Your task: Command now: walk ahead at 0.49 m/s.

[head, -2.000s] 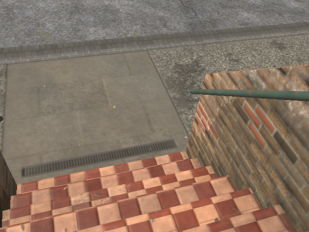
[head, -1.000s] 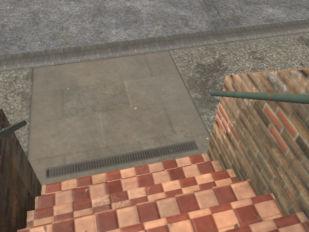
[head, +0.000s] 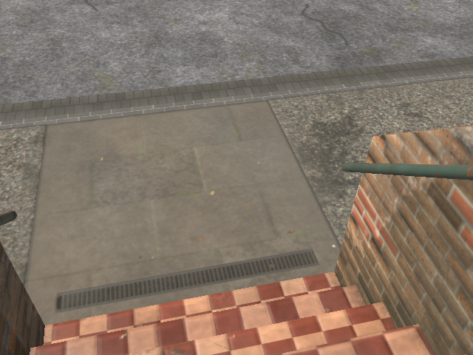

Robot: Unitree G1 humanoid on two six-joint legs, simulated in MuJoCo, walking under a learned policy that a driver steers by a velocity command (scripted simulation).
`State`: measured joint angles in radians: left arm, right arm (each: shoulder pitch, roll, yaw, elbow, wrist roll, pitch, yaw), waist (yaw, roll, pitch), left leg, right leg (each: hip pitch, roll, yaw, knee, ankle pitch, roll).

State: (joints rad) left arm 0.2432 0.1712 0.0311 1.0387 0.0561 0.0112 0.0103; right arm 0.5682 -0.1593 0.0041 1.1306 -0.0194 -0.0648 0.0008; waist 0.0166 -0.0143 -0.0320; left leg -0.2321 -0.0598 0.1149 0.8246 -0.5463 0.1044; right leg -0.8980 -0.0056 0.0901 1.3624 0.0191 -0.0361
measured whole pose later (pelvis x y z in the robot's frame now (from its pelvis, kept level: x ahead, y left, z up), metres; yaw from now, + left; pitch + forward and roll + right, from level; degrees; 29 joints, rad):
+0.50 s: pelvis +0.25 -0.06 -0.19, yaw +0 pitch -1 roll +1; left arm 0.47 0.19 0.01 1.08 0.02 -0.05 0.00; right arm 0.32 -0.22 -0.05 1.03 -0.06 0.00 -0.02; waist -0.02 0.02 -0.01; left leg -0.77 -0.01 -0.09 1.41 -0.19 0.03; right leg -0.32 0.00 -0.09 0.80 -0.46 -0.07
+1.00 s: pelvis +0.49 +0.00 -0.40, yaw +0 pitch -2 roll -2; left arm 0.24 0.19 0.03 1.00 0.05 0.02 0.03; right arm 0.56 -0.17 0.01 1.13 -0.02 -0.06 0.01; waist 0.01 -0.02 -0.02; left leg -0.28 -0.05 0.07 0.84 -0.52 0.09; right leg -0.93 0.02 0.07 1.50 -0.12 -0.04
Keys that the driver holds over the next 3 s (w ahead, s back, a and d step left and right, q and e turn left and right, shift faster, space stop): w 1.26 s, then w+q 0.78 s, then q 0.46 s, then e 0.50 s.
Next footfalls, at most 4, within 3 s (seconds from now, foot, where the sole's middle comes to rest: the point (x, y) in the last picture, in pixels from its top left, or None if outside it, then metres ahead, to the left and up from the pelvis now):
0.30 right None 0.28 -0.13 -0.93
0.78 left None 0.48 0.05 -1.13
1.32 right None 0.77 -0.12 -1.33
1.80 left None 0.96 0.09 -1.53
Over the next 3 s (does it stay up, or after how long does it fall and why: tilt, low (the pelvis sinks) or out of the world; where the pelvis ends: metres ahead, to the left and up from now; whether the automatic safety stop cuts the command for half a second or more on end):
stays up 1.13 0.12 -0.97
